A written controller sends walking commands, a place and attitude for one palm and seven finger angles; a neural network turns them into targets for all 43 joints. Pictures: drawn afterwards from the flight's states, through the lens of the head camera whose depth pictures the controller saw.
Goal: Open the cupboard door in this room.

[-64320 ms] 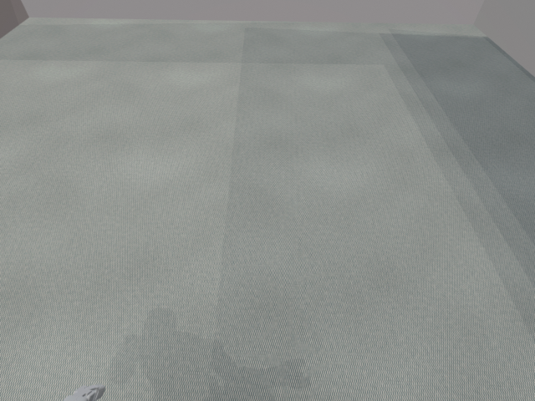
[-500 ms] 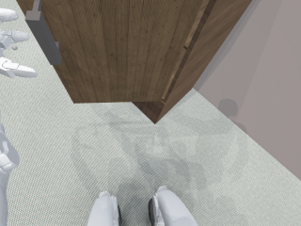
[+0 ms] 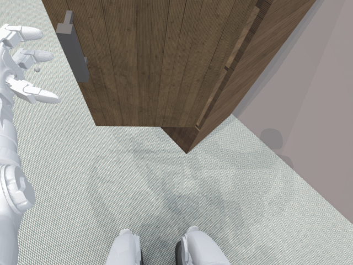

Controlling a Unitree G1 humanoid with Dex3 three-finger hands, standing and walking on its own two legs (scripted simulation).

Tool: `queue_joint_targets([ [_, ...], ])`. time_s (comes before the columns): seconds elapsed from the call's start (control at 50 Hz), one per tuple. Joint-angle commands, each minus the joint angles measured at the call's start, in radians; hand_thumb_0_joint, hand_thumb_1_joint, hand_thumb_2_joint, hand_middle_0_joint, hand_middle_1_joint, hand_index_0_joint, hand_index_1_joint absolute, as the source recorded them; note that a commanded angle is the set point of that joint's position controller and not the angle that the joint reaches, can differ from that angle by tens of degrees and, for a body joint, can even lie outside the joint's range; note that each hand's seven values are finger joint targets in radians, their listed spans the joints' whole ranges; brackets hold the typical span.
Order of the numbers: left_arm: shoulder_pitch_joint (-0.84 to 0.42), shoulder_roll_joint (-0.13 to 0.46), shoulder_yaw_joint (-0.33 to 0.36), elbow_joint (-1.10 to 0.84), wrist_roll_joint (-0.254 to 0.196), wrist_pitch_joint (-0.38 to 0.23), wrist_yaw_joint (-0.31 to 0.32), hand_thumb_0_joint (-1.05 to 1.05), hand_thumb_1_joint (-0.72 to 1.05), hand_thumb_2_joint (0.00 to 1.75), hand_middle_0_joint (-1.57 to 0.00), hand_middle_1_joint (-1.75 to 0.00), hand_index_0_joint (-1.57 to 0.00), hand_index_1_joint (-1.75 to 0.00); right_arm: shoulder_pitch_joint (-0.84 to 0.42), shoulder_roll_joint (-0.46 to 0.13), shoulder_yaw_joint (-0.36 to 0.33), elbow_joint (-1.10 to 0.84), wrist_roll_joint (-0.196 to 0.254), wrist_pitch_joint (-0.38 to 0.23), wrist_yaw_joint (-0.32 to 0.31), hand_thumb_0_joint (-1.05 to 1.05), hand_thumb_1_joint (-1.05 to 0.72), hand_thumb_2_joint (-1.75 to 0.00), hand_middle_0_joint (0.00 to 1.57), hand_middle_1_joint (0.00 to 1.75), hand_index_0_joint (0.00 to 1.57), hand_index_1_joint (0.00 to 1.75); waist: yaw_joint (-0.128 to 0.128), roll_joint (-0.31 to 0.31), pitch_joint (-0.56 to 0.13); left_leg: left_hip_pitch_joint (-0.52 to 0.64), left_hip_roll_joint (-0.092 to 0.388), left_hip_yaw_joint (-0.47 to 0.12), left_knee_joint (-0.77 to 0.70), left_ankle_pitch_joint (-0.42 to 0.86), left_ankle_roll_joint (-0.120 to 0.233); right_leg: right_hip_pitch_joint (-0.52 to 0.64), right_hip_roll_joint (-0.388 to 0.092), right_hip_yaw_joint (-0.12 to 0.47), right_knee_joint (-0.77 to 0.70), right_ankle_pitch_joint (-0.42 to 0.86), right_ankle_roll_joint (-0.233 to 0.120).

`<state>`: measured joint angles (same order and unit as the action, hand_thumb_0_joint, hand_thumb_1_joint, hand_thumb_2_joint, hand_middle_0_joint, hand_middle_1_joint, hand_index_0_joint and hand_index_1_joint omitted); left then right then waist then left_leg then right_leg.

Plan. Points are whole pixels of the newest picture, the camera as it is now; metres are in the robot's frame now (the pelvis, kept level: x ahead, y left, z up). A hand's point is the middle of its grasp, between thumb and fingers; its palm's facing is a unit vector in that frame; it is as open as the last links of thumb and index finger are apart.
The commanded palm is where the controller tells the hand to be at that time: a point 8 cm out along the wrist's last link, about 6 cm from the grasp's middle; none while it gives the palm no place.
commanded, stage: move the hooked fingers beside the handle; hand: left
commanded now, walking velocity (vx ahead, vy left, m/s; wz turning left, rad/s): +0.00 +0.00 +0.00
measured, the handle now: (76, 48) +0.56 +0.18 +0.07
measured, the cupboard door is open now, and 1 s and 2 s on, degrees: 49 49 49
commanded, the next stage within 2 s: slide the fingers in behind the handle in 0.22 s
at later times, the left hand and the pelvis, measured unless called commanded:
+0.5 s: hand (46, 67) +0.52 +0.24 +0.07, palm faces -0.02 -1.00 +0.00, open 14.0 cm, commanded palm +0.50 +0.27 +0.07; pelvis +0.00 +0.00 +0.00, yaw +0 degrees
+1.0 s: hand (63, 70) +0.51 +0.20 +0.07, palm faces -0.03 -1.00 +0.01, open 14.0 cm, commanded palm +0.49 +0.24 +0.07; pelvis +0.00 -0.01 +0.00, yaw +0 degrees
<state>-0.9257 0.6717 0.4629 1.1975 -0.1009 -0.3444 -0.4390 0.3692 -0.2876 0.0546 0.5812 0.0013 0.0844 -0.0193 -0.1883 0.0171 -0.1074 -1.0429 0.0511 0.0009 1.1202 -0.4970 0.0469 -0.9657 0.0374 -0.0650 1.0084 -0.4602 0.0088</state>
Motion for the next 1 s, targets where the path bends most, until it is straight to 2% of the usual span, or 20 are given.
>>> queue_joint_targets([
  [0.0, -0.415, 0.309, 0.034, -0.178, -0.019, -0.066, 0.003, 0.00, -0.50, 0.30, -0.30, -1.20, -0.30, -1.20, 0.197, -0.201, -0.068, -0.030, 0.000, -0.004, -0.017, 0.00, -0.90, -0.90, 0.20, 0.30, 0.20, 0.30, -0.012, 0.167, -0.447, 0.471, -0.003, -0.082, -0.104, 0.477, -0.021, 0.065, 0.028, 0.015, -0.083, 0.295, -0.030],
  [0.02, -0.423, 0.316, 0.033, -0.158, -0.014, -0.064, 0.004, 0.00, -0.50, 0.30, -0.30, -1.20, -0.30, -1.20, 0.195, -0.201, -0.065, -0.033, 0.001, -0.005, -0.019, 0.00, -0.90, -0.90, 0.20, 0.30, 0.20, 0.30, -0.013, 0.153, -0.424, 0.441, -0.005, -0.082, -0.106, 0.445, -0.019, 0.071, 0.029, 0.014, -0.083, 0.278, -0.030],
  [0.08, -0.471, 0.349, 0.051, -0.234, -0.014, -0.089, 0.003, 0.00, -0.50, 0.30, -0.30, -1.20, -0.30, -1.20, 0.197, -0.204, -0.067, -0.030, -0.002, -0.009, -0.020, 0.00, -0.90, -0.90, 0.20, 0.30, 0.20, 0.30, -0.003, 0.239, -0.518, 0.528, 0.000, -0.094, -0.098, 0.503, -0.029, 0.048, 0.027, 0.015, -0.069, 0.289, -0.034],
  [0.1, -0.477, 0.302, 0.017, -0.229, -0.018, -0.089, -0.003, 0.00, -0.50, 0.30, -0.30, -1.20, -0.30, -1.20, 0.196, -0.198, -0.067, -0.027, -0.001, -0.010, -0.019, 0.00, -0.90, -0.90, 0.20, 0.30, 0.20, 0.30, -0.014, 0.244, -0.521, 0.547, 0.002, -0.102, -0.097, 0.511, -0.032, 0.028, 0.028, 0.010, -0.069, 0.281, -0.034],
  [0.12, -0.482, 0.277, 0.004, -0.217, -0.023, -0.087, -0.006, 0.00, -0.50, 0.30, -0.30, -1.20, -0.30, -1.20, 0.196, -0.198, -0.068, -0.019, -0.002, -0.011, -0.017, 0.00, -0.90, -0.90, 0.20, 0.30, 0.20, 0.30, -0.022, 0.231, -0.497, 0.550, 0.005, -0.107, -0.096, 0.507, -0.032, 0.008, 0.029, 0.007, -0.074, 0.273, -0.034],
  [0.18, -0.456, 0.310, 0.031, -0.166, -0.027, -0.066, -0.013, 0.00, -0.50, 0.30, -0.30, -1.20, -0.30, -1.20, 0.205, -0.204, -0.065, -0.017, 0.000, -0.011, -0.022, 0.00, -0.90, -0.90, 0.20, 0.30, 0.20, 0.30, -0.019, 0.196, -0.501, 0.502, 0.001, -0.096, -0.089, 0.500, -0.024, 0.041, 0.030, 0.012, -0.071, 0.293, -0.031],
  [0.28, -0.473, 0.273, 0.003, -0.206, -0.020, -0.062, -0.008, 0.00, -0.50, 0.30, -0.30, -1.20, -0.30, -1.20, 0.219, -0.200, -0.068, -0.011, -0.005, -0.007, -0.018, 0.00, -0.90, -0.90, 0.20, 0.30, 0.20, 0.30, -0.018, 0.234, -0.526, 0.556, 0.007, -0.113, -0.092, 0.543, -0.032, 0.002, 0.030, 0.002, -0.069, 0.284, -0.033],
  [0.34, -0.467, 0.294, 0.023, -0.190, -0.024, -0.056, 0.001, 0.00, -0.50, 0.30, -0.30, -1.20, -0.30, -1.20, 0.220, -0.201, -0.066, -0.011, -0.005, -0.008, -0.016, 0.00, -0.90, -0.90, 0.20, 0.30, 0.20, 0.30, -0.018, 0.189, -0.499, 0.481, 0.000, -0.097, -0.094, 0.466, -0.020, 0.047, 0.031, 0.011, -0.077, 0.274, -0.031],
  [0.38, -0.461, 0.314, 0.041, -0.209, -0.020, -0.062, 0.009, 0.00, -0.50, 0.30, -0.30, -1.20, -0.30, -1.20, 0.225, -0.200, -0.066, -0.012, -0.006, -0.009, -0.016, 0.00, -0.90, -0.90, 0.20, 0.30, 0.20, 0.30, -0.007, 0.215, -0.526, 0.502, -0.001, -0.096, -0.094, 0.504, -0.024, 0.056, 0.031, 0.009, -0.070, 0.297, -0.033],
  [0.46, -0.431, 0.295, 0.041, -0.236, -0.024, -0.071, 0.024, 0.00, -0.50, 0.30, -0.30, -1.20, -0.30, -1.20, 0.230, -0.192, -0.069, -0.018, -0.008, -0.008, -0.008, 0.00, -0.90, -0.90, 0.20, 0.30, 0.20, 0.30, 0.002, 0.209, -0.538, 0.505, -0.004, -0.090, -0.094, 0.530, -0.022, 0.087, 0.034, 0.011, -0.069, 0.325, -0.035],
  [0.5, -0.419, 0.267, 0.023, -0.214, -0.022, -0.065, 0.026, 0.00, -0.50, 0.30, -0.30, -1.20, -0.30, -1.20, 0.223, -0.189, -0.070, -0.016, -0.005, -0.006, -0.005, 0.00, -0.90, -0.90, 0.20, 0.30, 0.20, 0.30, -0.008, 0.192, -0.505, 0.481, -0.005, -0.081, -0.094, 0.498, -0.020, 0.085, 0.034, 0.013, -0.078, 0.320, -0.029],
  [0.52, -0.411, 0.292, 0.040, -0.205, -0.018, -0.063, 0.032, 0.00, -0.50, 0.30, -0.30, -1.20, -0.30, -1.20, 0.228, -0.194, -0.070, -0.016, -0.005, -0.003, -0.007, 0.00, -0.90, -0.90, 0.20, 0.30, 0.20, 0.30, -0.004, 0.169, -0.485, 0.465, -0.003, -0.084, -0.104, 0.483, -0.019, 0.094, 0.034, 0.011, -0.081, 0.310, -0.030],
  [0.58, -0.428, 0.287, 0.041, -0.239, -0.020, -0.074, 0.042, 0.00, -0.50, 0.30, -0.30, -1.20, -0.30, -1.20, 0.224, -0.192, -0.072, -0.018, -0.006, -0.005, -0.006, 0.00, -0.90, -0.90, 0.20, 0.30, 0.20, 0.30, -0.001, 0.198, -0.514, 0.489, -0.005, -0.078, -0.102, 0.493, -0.019, 0.097, 0.034, 0.018, -0.082, 0.321, -0.030],
  [0.68, -0.399, 0.230, 0.014, -0.261, -0.028, -0.086, 0.049, 0.00, -0.50, 0.30, -0.30, -1.20, -0.30, -1.20, 0.220, -0.186, -0.077, -0.016, -0.006, -0.004, -0.001, 0.00, -0.90, -0.90, 0.20, 0.30, 0.20, 0.30, 0.001, 0.210, -0.522, 0.540, -0.001, -0.084, -0.107, 0.552, -0.027, 0.084, 0.035, 0.010, -0.081, 0.339, -0.032],
  [0.72, -0.404, 0.184, -0.021, -0.238, -0.028, -0.079, 0.053, 0.00, -0.50, 0.30, -0.30, -1.20, -0.30, -1.20, 0.212, -0.183, -0.077, -0.015, -0.005, -0.002, 0.001, 0.00, -0.90, -0.90, 0.20, 0.30, 0.20, 0.30, -0.013, 0.192, -0.470, 0.518, -0.001, -0.082, -0.112, 0.509, -0.025, 0.067, 0.034, 0.007, -0.089, 0.315, -0.031],
  [0.8, -0.429, 0.177, -0.019, -0.264, -0.028, -0.091, 0.073, 0.00, -0.50, 0.30, -0.30, -1.20, -0.30, -1.20, 0.211, -0.182, -0.080, -0.009, -0.008, -0.003, 0.000, 0.00, -0.90, -0.90, 0.20, 0.30, 0.20, 0.30, -0.005, 0.205, -0.498, 0.548, -0.001, -0.091, -0.113, 0.526, -0.030, 0.059, 0.032, 0.007, -0.082, 0.312, -0.033],
  [0.82, -0.424, 0.135, -0.047, -0.244, -0.027, -0.089, 0.076, 0.00, -0.50, 0.30, -0.30, -1.20, -0.30, -1.20, 0.207, -0.176, -0.079, -0.010, -0.007, -0.005, 0.002, 0.00, -0.90, -0.90, 0.20, 0.30, 0.20, 0.30, -0.010, 0.197, -0.477, 0.538, -0.003, -0.090, -0.115, 0.505, -0.030, 0.052, 0.032, 0.006, -0.087, 0.297, -0.033],
  [0.88, -0.418, 0.132, -0.033, -0.254, -0.028, -0.101, 0.095, 0.00, -0.50, 0.30, -0.30, -1.20, -0.30, -1.20, 0.208, -0.177, -0.083, -0.009, -0.010, -0.009, 0.004, 0.00, -0.90, -0.90, 0.20, 0.30, 0.20, 0.30, -0.005, 0.175, -0.506, 0.546, -0.005, -0.089, -0.110, 0.522, -0.028, 0.071, 0.032, 0.009, -0.083, 0.317, -0.032],
  [0.94, -0.416, 0.132, -0.042, -0.199, -0.016, -0.088, 0.108, 0.00, -0.50, 0.30, -0.30, -1.20, -0.30, -1.20, 0.199, -0.176, -0.077, -0.010, -0.008, -0.008, 0.004, 0.00, -0.90, -0.90, 0.20, 0.30, 0.20, 0.30, -0.013, 0.130, -0.436, 0.455, -0.012, -0.077, -0.115, 0.431, -0.021, 0.088, 0.028, 0.013, -0.087, 0.288, -0.030],
  [0.98, -0.445, 0.159, -0.025, -0.224, -0.012, -0.099, 0.117, 0.00, -0.50, 0.30, -0.30, -1.20, -0.30, -1.20, 0.197, -0.176, -0.076, -0.013, -0.009, -0.012, 0.002, 0.00, -0.90, -0.90, 0.20, 0.30, 0.20, 0.30, -0.006, 0.163, -0.470, 0.472, -0.013, -0.075, -0.111, 0.451, -0.022, 0.095, 0.027, 0.018, -0.080, 0.305, -0.032],
])
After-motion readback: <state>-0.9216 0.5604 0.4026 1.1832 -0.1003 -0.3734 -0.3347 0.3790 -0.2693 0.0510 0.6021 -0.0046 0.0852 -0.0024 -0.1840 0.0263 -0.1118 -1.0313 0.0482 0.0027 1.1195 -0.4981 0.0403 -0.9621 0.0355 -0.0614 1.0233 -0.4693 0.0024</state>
